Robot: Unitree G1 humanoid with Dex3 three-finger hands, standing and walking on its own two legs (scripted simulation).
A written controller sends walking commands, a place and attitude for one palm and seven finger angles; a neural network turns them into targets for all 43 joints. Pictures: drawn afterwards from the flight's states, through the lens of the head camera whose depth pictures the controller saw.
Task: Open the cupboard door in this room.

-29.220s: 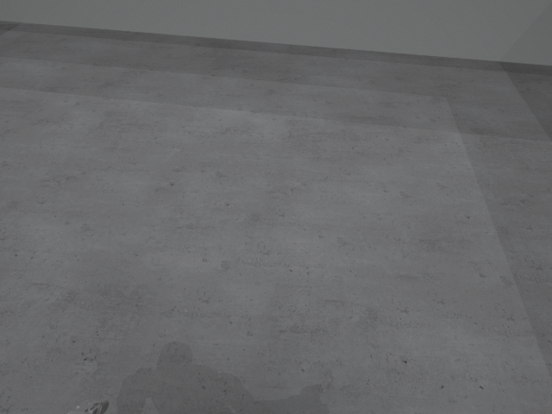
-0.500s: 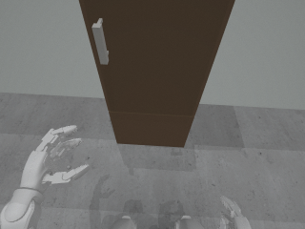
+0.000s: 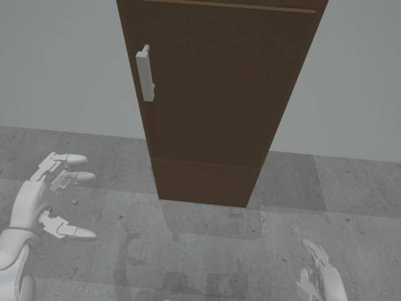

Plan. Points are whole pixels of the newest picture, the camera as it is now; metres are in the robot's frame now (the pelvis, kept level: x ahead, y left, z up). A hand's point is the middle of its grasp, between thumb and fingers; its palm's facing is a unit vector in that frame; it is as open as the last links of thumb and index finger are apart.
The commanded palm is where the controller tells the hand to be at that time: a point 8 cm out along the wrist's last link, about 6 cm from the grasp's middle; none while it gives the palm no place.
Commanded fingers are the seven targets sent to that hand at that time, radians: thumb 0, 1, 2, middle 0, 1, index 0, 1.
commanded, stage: raise the hand with hooked fingers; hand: left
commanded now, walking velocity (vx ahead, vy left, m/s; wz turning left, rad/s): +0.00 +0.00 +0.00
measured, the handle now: (147, 73) +0.64 +0.20 +0.09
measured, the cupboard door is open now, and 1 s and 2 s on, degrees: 0 0 0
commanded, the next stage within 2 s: move the hooked fingers beside the handle in 0.82 s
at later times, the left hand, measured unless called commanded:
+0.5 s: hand (72, 172) +0.30 +0.26 +0.11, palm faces +0.00 -1.00 -0.02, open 14.0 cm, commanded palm +0.27 +0.30 +0.11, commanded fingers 0.00 -0.50 0.30 -0.30 -1.20 -0.30 -1.20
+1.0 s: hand (70, 176) +0.29 +0.26 +0.11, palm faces +0.03 -1.00 -0.02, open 14.0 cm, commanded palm +0.28 +0.31 +0.11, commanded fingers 0.00 -0.50 0.30 -0.30 -1.20 -0.30 -1.20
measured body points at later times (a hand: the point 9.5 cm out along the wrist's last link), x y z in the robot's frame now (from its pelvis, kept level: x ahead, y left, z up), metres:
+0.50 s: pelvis +0.00 -0.01 +0.01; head +0.03 -0.02 +0.46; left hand +0.30 +0.31 +0.11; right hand +0.15 -0.27 -0.07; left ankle -0.01 +0.11 -0.70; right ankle +0.02 -0.13 -0.70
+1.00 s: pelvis +0.00 -0.01 +0.01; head +0.03 -0.02 +0.46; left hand +0.29 +0.31 +0.11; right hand +0.16 -0.25 -0.07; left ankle -0.01 +0.11 -0.70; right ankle +0.02 -0.13 -0.70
